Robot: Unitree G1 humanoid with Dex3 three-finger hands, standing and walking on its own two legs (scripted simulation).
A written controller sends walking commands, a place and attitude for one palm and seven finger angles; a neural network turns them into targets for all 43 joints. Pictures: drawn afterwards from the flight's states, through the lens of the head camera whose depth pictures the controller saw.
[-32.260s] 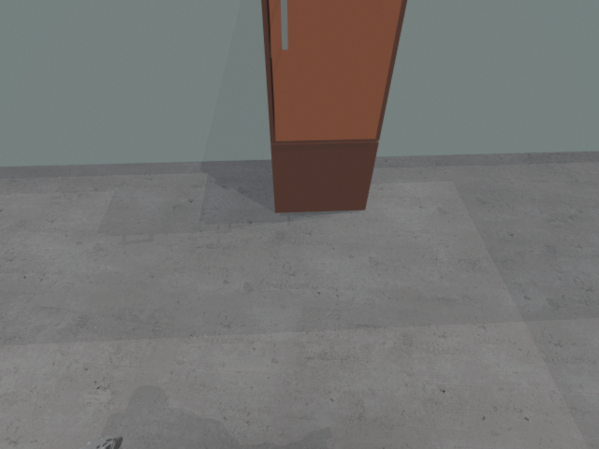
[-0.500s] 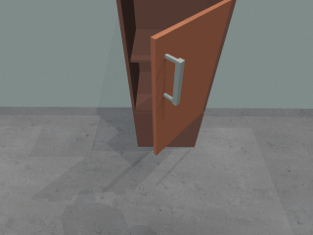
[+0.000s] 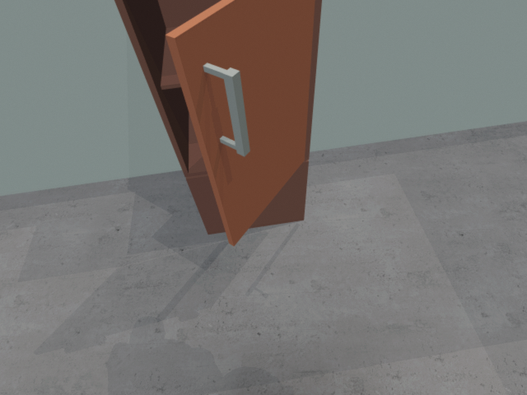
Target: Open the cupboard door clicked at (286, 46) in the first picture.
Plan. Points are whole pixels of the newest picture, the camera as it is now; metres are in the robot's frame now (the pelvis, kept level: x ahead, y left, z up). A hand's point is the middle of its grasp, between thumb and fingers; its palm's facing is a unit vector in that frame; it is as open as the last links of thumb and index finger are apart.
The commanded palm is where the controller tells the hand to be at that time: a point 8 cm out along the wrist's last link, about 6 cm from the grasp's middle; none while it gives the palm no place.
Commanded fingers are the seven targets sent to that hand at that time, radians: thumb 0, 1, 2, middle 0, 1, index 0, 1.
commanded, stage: walk to a spot facing it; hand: left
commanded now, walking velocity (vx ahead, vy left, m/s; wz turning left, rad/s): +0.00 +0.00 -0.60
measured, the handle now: (228, 113) +0.53 +0.10 +0.12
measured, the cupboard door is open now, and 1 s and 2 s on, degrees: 47 47 47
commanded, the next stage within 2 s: none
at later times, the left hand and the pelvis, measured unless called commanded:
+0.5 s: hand out of the picture +0.12 +0.22 -0.16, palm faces -0.20 -0.95 -0.24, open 7.4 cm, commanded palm none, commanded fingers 0.00 0.90 0.90 -0.20 -0.30 -0.20 -0.30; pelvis +0.03 +0.03 +0.01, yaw -16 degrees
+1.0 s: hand (223, 322) +0.26 +0.11 -0.15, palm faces -0.60 -0.76 -0.25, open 7.4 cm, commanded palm none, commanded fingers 0.00 0.90 0.90 -0.20 -0.30 -0.20 -0.30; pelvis +0.05 +0.01 +0.01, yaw -37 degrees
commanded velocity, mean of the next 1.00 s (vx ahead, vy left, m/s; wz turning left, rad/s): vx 0.00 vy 0.00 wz -0.60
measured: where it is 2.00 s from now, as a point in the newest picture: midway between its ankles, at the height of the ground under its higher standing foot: outside the picture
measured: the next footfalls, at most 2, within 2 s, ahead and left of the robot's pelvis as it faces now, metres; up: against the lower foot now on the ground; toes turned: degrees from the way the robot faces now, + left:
left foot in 0.50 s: +0.09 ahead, +0.15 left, +0.00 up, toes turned -18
right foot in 0.80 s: +0.02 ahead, -0.13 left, +0.00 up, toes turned -32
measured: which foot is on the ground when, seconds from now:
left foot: down 0.00-0.00, up 0.02-0.48, down 0.50-0.80, up 0.82-1.00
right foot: down 0.00-0.48, up 0.50-0.78, down 0.80-1.00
